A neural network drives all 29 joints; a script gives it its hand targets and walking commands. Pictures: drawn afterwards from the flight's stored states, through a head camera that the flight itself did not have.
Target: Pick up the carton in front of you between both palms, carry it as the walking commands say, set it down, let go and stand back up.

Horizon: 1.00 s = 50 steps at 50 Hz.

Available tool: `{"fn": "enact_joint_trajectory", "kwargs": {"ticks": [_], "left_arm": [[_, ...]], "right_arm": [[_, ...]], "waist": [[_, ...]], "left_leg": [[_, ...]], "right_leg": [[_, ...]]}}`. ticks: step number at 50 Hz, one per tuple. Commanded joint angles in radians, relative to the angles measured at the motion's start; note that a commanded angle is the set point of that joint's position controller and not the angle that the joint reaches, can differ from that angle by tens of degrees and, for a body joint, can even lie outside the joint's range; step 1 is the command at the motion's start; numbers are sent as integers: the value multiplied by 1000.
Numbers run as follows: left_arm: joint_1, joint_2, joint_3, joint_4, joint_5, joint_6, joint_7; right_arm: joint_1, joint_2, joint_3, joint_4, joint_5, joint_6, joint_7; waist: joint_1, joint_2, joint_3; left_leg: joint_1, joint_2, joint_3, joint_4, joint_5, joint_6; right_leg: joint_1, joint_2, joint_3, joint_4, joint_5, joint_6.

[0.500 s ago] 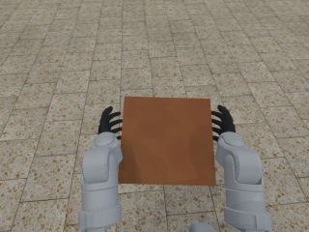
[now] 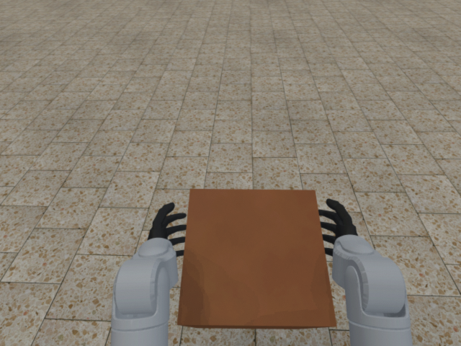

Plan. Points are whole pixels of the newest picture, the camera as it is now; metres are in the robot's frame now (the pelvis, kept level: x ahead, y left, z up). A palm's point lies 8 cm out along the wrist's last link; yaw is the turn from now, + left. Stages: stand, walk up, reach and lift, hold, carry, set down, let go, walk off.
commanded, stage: carry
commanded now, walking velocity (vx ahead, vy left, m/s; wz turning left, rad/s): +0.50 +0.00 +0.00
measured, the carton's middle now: (249, 266) +0.27 +0.01 -0.02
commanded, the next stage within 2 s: none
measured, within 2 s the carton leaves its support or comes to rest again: neither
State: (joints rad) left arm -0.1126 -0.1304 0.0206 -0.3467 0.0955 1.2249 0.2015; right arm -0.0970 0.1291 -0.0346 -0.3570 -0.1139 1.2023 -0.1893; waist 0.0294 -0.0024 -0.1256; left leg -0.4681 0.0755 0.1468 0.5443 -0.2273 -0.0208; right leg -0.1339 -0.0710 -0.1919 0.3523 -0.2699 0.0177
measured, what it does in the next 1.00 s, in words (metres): walks ahead: left foot, then right foot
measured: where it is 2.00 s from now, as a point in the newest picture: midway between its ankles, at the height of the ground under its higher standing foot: (244, 185)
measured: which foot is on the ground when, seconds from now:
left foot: up 0.00-0.02, down 0.04-0.50, up 0.52-0.90, down 0.92-1.00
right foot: down 0.00-0.08, up 0.10-0.46, down 0.48-0.96, up 0.98-1.00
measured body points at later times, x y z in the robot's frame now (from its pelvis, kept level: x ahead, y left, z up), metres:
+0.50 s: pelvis +0.32 -0.02 -0.02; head +0.29 -0.02 +0.43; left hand +0.59 +0.12 +0.09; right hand +0.58 -0.17 +0.08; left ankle +0.14 +0.10 -0.74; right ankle +0.43 -0.13 -0.75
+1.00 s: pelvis +0.61 +0.02 -0.02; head +0.59 +0.05 +0.43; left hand +0.90 +0.16 +0.08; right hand +0.88 -0.14 +0.08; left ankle +0.71 +0.09 -0.74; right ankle +0.45 -0.11 -0.70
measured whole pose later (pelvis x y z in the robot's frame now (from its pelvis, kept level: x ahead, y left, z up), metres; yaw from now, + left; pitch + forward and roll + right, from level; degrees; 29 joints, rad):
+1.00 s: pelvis +0.61 +0.02 -0.02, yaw -4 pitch +2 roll -1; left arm -0.18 -0.14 0.05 -0.37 0.13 1.27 0.22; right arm -0.17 0.14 -0.04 -0.33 -0.10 1.25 -0.19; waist 0.00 -0.04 -0.11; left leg -0.43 0.07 0.24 0.52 -0.13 0.09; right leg -0.18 -0.09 -0.09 0.83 -0.45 0.02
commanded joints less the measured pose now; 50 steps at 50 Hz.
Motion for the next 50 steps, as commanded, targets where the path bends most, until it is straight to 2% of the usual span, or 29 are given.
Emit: {"fn": "enact_joint_trajectory", "kwargs": {"ticks": [1, 3, 4, 5, 6, 9, 13, 15, 19, 20, 22, 23, 24, 25, 26, 27, 28, 29, 31, 33, 36, 38, 42, 44, 46, 47, 48, 49, 50], "left_arm": [[-422, -997, -619, -145, -395, -37, -284], [-393, -956, -591, -95, -368, -29, -281], [-472, -940, -626, -131, -394, -18, -280], [-471, -960, -615, -96, -391, -9, -289], [-473, -967, -615, -100, -408, -17, -295], [-498, -1016, -592, -78, -399, -33, -291], [-480, -1046, -600, -103, -407, -53, -267], [-393, -1038, -576, -48, -362, -40, -252], [-405, -995, -587, -89, -380, -22, -254], [-419, -985, -600, -140, -381, -26, -260], [-447, -959, -593, -127, -390, 4, -272], [-440, -974, -619, -136, -432, 8, -276], [-391, -924, -571, -90, -386, 11, -282], [-426, -926, -587, -147, -405, 14, -277], [-418, -925, -572, -96, -396, 17, -280], [-349, -924, -557, -57, -378, 18, -279], [-408, -1000, -562, -87, -422, 11, -288], [-455, -1005, -590, -133, -412, -4, -293], [-487, -1069, -596, -136, -437, -20, -296], [-505, -1076, -622, -159, -431, -33, -298], [-459, -1037, -609, -131, -421, -31, -304], [-446, -1033, -614, -154, -432, -26, -293], [-394, -965, -586, -143, -383, -5, -279], [-378, -929, -576, -70, -359, 15, -274], [-424, -911, -573, -82, -349, 29, -269], [-423, -915, -586, -91, -367, 34, -270], [-471, -924, -597, -91, -383, 46, -266], [-513, -926, -652, -176, -398, 41, -267], [-527, -972, -632, -119, -414, 40, -272]], "right_arm": [[-384, 1016, 632, -106, 398, -12, 260], [-332, 1004, 598, -9, 378, 10, 267], [-302, 964, 570, 30, 368, 0, 278], [-329, 961, 576, 12, 355, -8, 270], [-345, 993, 590, -26, 373, -5, 269], [-488, 1052, 625, -73, 420, -24, 265], [-475, 1073, 674, -121, 450, -28, 277], [-440, 1007, 638, -113, 439, -19, 278], [-374, 975, 626, -97, 408, 2, 274], [-431, 987, 666, -148, 430, 8, 275], [-410, 952, 623, -105, 396, 23, 264], [-365, 937, 626, -116, 396, 24, 263], [-395, 934, 626, -106, 385, 41, 252], [-374, 961, 628, -107, 398, 39, 261], [-422, 942, 622, -102, 398, 48, 257], [-414, 952, 628, -93, 397, 52, 260], [-467, 975, 630, -105, 393, 33, 262], [-434, 1036, 624, -105, 395, 34, 269], [-496, 1072, 641, -108, 432, 6, 267], [-461, 1072, 642, -105, 390, -16, 262], [-415, 1051, 631, -112, 359, -19, 248], [-410, 1043, 657, -138, 387, -11, 253], [-422, 963, 640, -160, 392, 29, 258], [-434, 928, 608, -113, 404, 50, 265], [-412, 920, 574, -48, 393, 69, 276], [-431, 909, 574, -52, 419, 66, 281], [-384, 900, 555, -8, 390, 64, 280], [-385, 943, 572, -35, 397, 51, 282], [-454, 976, 553, -59, 426, 46, 280]], "waist": [[-9, -121, -189], [-22, -118, -187], [-51, 168, -164], [-67, 369, -161], [-55, 244, -139], [-53, 31, -236], [-52, 92, -168], [-38, 183, -115], [-41, 134, -88], [-43, 112, -84], [-25, 191, -91], [-21, 166, -145], [-7, 65, -193], [6, -174, -255], [-1, -317, -271], [-3, -234, -268], [3, -206, -240], [-6, -129, -228], [1, -102, -238], [2, -55, -242], [-2, -170, -199], [-13, -118, -157], [-10, -183, -89], [-14, -89, -60], [-20, -130, -88], [-44, 85, -129], [-53, 397, -188], [-53, 360, -222], [-45, 271, -217]], "left_leg": [[274, -50, 112, -124, 120, -2], [501, -13, 78, -141, 59, 24], [584, 164, -266, -262, -111, 114], [680, 322, -579, -360, -174, 224], [641, 333, -558, -353, -52, 232], [667, 323, -411, -328, 74, 195], [550, 261, -206, -376, 180, 163], [520, 231, -110, -398, 157, 151], [516, 180, -37, -371, 274, 109], [529, 182, -31, -364, 252, 101], [511, 167, 45, -227, 362, 60], [479, 118, 98, -62, 485, 32], [369, 96, 93, 106, 480, 16], [210, 14, 80, 355, 183, -21], [-65, -85, -18, 568, -222, -31], [-134, -40, -140, 718, -269, -3], [-147, 9, -145, 724, -253, 33], [-177, 38, -144, 699, -217, 53], [-179, 54, -148, 542, -102, 39], [-140, 66, -109, 427, -135, 17], [-137, 41, -44, 249, -15, -5], [-107, 21, -19, 113, 91, -17], [13, 18, 39, -30, 172, -3], [123, 14, 69, -76, 153, -2], [297, -28, 136, -116, 80, 6], [449, 100, -79, -240, -109, 21], [619, 324, -510, -352, -293, 132], [664, 379, -645, -390, -200, 180], [628, 384, -583, -368, -102, 183]], "right_leg": [[-8, -146, 57, -23, 88, -105], [-174, -105, 4, 187, 100, -48], [-347, -13, -54, 406, 53, 13], [-573, 37, 13, 623, -214, 7], [-617, -2, 122, 754, -258, -7], [-639, -66, 192, 753, -94, -47], [-536, -50, 113, 495, 0, -12], [-518, -43, 93, 373, 81, -17], [-387, 18, -21, 180, 185, -16], [-366, -10, 27, 161, 208, -24], [-229, 28, -58, 104, 214, -43], [-85, 82, -91, 42, 212, -40], [108, 49, -54, 74, 206, -44], [228, -162, 324, -37, 143, -60], [402, -348, 666, -120, 145, -149], [350, -355, 640, -103, 176, -206], [307, -312, 508, -56, 294, -172], [238, -307, 486, -88, 233, -206], [237, -260, 361, -118, 228, -159], [205, -302, 345, -152, 160, -193], [180, -241, 224, -192, 167, -177], [173, -185, 123, -199, 192, -144], [116, -188, 77, -184, 161, -130], [40, -192, 95, -148, 81, -110], [-5, -125, 0, 56, 55, -70], [-142, -48, -50, 269, 31, -21], [-399, 30, -24, 591, -127, 13], [-489, 56, 107, 737, -223, -10], [-531, -2, 167, 813, -187, -35]]}}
